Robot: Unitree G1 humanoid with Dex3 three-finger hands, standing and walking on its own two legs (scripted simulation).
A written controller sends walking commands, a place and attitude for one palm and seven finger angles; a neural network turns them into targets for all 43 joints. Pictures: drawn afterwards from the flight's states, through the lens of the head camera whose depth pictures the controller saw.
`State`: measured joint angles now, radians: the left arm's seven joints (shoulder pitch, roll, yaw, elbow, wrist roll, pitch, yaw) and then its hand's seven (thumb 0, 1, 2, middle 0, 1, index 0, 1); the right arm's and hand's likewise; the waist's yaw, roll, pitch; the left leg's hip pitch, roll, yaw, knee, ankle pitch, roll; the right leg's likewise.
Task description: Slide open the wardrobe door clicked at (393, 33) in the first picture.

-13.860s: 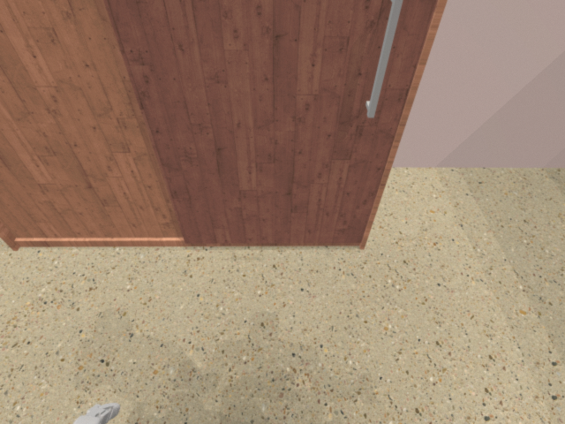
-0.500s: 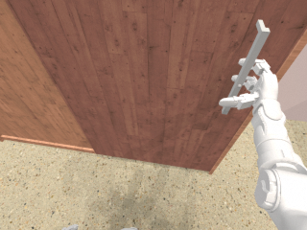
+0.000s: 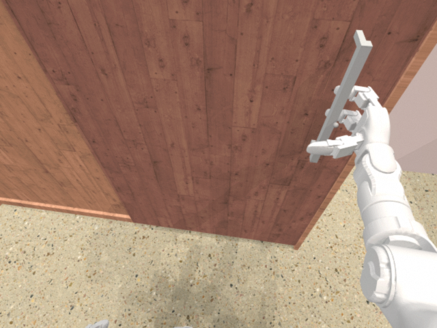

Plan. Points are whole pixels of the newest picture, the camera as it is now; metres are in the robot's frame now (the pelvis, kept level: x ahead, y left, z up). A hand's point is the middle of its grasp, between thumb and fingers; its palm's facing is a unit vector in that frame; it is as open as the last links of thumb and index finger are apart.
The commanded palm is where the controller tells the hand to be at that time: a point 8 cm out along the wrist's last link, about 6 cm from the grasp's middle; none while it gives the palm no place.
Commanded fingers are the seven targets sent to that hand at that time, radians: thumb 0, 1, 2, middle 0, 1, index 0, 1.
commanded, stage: grip the handle and tug to test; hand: right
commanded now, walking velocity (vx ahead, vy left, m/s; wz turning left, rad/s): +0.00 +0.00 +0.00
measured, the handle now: (332, 107) +0.54 -0.14 +0.12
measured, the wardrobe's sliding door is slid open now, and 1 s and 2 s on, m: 0.00 0.00 0.00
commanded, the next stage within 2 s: tug the door sideways, standing still in 1.34 s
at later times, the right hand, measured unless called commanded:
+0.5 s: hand (335, 121) +0.48 -0.14 +0.13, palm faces +0.03 +1.00 +0.00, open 7.2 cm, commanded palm +0.45 -0.18 +0.13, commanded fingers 0.00 -0.90 -0.90 0.45 1.40 0.45 1.40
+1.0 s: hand (331, 122) +0.48 -0.13 +0.13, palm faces +0.04 +1.00 -0.01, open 6.3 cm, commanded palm +0.44 -0.17 +0.13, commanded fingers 0.00 -0.90 -0.90 0.45 1.40 0.45 1.40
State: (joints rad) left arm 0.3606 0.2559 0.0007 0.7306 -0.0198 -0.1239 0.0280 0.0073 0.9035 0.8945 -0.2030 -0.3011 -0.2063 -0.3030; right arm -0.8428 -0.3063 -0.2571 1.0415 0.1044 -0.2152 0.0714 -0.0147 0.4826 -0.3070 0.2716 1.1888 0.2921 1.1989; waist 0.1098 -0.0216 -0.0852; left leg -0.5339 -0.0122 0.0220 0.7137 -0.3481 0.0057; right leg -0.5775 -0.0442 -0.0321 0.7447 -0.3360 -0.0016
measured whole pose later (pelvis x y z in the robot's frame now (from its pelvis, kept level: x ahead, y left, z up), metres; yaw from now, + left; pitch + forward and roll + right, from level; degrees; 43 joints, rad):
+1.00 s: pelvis +0.01 +0.01 +0.00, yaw +0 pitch +10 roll +1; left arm 0.36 0.25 0.00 0.73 -0.02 -0.11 0.02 0.01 0.90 0.89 -0.20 -0.30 -0.21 -0.30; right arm -0.81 -0.29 -0.25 0.99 0.11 -0.19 0.05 0.00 -0.65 -0.77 0.28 1.35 0.31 1.36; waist 0.10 -0.03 -0.09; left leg -0.52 -0.02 0.02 0.70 -0.36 0.01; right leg -0.55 -0.05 -0.03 0.72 -0.34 0.01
